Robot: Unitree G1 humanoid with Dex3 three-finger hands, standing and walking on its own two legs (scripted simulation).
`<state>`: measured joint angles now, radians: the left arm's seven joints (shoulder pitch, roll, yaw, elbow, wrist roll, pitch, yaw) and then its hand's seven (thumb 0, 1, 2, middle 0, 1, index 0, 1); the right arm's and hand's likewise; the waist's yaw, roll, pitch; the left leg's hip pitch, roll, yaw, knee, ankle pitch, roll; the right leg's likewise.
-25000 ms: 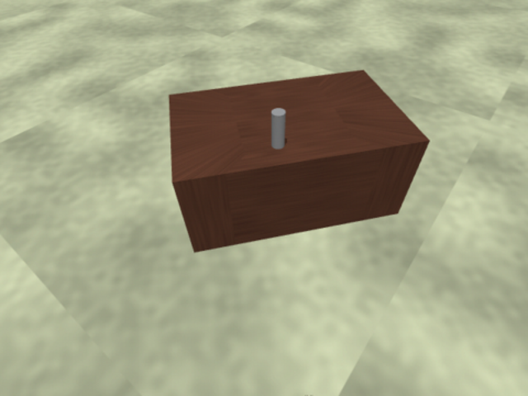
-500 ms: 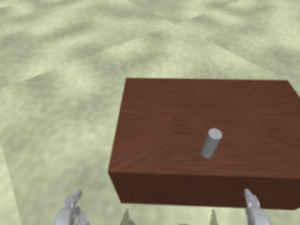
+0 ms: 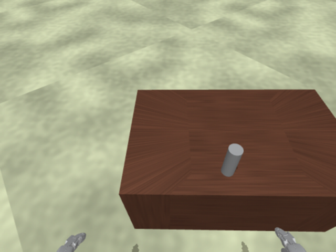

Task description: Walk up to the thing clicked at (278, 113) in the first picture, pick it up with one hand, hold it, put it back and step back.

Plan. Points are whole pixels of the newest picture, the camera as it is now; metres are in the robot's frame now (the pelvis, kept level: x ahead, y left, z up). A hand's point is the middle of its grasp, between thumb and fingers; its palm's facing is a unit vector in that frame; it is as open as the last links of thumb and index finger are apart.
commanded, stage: stand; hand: right
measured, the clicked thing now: (231, 160) +0.49 -0.21 -0.21
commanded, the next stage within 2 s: none
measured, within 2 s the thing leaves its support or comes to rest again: neither
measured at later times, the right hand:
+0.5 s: hand out of the picture +0.06 -0.25 -0.12, palm faces -0.03 +0.94 -0.35, open 7.6 cm
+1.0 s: hand out of the picture +0.05 -0.25 -0.11, palm faces -0.03 +0.94 -0.33, open 7.4 cm
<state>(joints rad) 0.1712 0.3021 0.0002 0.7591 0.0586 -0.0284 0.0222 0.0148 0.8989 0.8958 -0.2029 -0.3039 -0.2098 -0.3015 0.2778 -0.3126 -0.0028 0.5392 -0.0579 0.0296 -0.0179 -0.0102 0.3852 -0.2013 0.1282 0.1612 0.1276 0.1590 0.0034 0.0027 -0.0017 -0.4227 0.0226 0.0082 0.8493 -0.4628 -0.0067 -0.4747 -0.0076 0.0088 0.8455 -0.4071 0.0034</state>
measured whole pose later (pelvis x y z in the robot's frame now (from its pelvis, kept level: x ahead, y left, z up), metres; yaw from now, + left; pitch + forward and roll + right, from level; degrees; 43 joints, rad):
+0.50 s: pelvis +0.01 -0.01 +0.04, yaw +0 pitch -3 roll +0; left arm 0.14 0.31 0.01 1.09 0.01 0.00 0.00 0.01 0.90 0.89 -0.20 -0.30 -0.21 -0.30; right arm 0.21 -0.31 0.00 1.05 -0.03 -0.02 -0.02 0.00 -0.86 -0.89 0.20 0.30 0.20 0.30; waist -0.01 -0.01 0.04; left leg -0.13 0.03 0.00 0.45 -0.27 -0.03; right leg -0.18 0.00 -0.01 0.46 -0.23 -0.01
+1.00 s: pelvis +0.00 -0.01 +0.05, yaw +0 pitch -4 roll +0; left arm 0.12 0.33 0.01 1.19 0.01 0.00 0.00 0.01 0.90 0.89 -0.20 -0.30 -0.20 -0.30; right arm 0.15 -0.32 0.00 1.14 -0.02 -0.02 -0.01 0.00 -0.90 -0.90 0.20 0.30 0.20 0.30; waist 0.01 -0.01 0.06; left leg -0.08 0.03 0.01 0.34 -0.20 -0.02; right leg -0.13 0.00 0.00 0.34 -0.15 0.00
